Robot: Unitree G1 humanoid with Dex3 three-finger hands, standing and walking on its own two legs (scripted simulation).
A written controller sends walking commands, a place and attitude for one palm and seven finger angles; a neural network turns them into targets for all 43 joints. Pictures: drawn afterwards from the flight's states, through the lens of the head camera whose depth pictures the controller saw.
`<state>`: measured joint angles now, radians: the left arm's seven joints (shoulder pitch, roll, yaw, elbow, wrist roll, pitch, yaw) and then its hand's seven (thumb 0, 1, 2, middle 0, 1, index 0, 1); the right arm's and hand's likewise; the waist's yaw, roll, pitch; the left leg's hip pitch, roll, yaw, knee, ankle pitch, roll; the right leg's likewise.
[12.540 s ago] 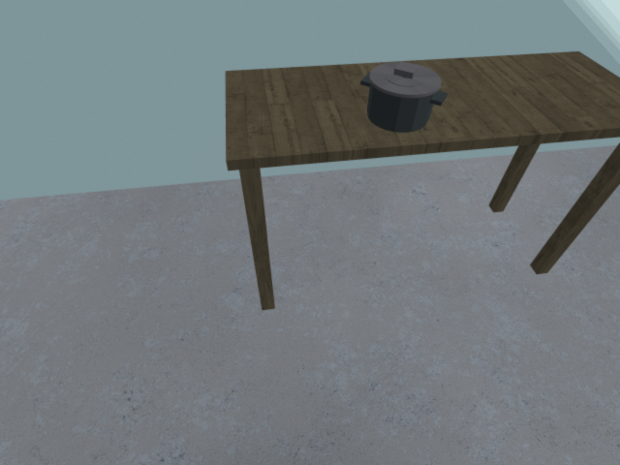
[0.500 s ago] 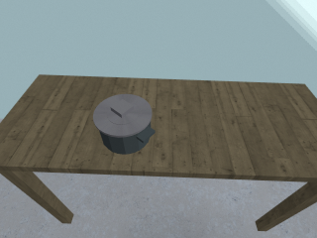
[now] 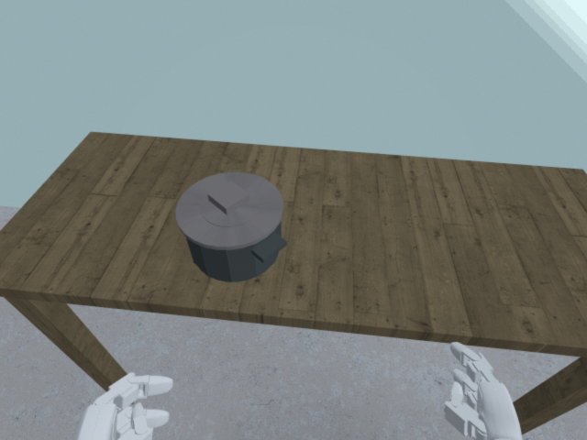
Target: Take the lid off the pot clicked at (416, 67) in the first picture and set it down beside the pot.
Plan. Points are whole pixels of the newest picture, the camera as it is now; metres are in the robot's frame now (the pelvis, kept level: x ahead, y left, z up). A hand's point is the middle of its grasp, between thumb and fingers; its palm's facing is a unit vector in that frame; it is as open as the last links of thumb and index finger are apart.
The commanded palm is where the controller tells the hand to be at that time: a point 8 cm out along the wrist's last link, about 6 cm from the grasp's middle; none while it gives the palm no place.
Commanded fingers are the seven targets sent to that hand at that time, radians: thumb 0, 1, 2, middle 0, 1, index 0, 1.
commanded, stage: lift the closed hand beside the body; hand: left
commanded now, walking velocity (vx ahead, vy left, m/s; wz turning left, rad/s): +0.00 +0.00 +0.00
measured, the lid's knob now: (229, 197) +0.46 +0.14 +0.08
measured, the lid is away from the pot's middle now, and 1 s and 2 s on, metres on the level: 0.00 0.00 0.00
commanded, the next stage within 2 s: raise the hand higher, near the body in 0.22 s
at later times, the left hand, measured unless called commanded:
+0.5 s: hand (101, 408) +0.15 +0.24 +0.01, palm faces +0.27 -0.88 -0.39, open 3.1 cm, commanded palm +0.10 +0.27 +0.05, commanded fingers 0.00 0.90 0.90 -1.30 -1.50 -1.30 -1.50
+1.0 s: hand (82, 357) +0.19 +0.25 +0.08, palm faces +0.28 -0.87 -0.40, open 3.1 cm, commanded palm +0.13 +0.30 +0.11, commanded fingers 0.00 0.90 0.90 -1.30 -1.50 -1.30 -1.50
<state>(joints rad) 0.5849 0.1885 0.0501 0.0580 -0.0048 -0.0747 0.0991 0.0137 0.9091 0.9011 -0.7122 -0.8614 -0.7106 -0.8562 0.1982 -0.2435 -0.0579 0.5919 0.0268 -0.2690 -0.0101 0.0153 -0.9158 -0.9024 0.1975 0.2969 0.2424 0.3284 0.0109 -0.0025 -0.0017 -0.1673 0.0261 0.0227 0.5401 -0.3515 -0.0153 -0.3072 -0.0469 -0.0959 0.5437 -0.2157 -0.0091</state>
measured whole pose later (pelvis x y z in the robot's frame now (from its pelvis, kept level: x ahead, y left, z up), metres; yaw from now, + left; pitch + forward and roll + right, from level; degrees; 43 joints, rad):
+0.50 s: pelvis +0.02 +0.01 +0.00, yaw +1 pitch -1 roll -1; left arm 0.64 0.23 0.14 -0.13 0.01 -0.08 0.09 0.02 0.90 0.90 -1.29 -1.49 -1.29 -1.49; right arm 0.19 -0.18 -0.02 0.65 0.00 -0.24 -0.04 0.02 -0.91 -0.90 0.20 0.30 0.21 0.30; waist 0.04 0.05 0.01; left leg -0.15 0.02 0.01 0.54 -0.37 0.00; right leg -0.28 -0.06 -0.10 0.53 -0.23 0.01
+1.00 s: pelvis +0.02 +0.03 +0.00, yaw +1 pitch -2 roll -1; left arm 0.63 0.26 0.16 -0.37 0.01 -0.09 0.08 0.02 0.90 0.90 -1.30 -1.50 -1.30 -1.50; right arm 0.20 -0.18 0.01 0.61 -0.01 -0.23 -0.02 0.02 -0.91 -0.90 0.20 0.30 0.20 0.29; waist 0.06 0.05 0.03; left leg -0.10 0.00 0.02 0.50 -0.37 0.02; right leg -0.22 -0.07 -0.10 0.48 -0.22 0.04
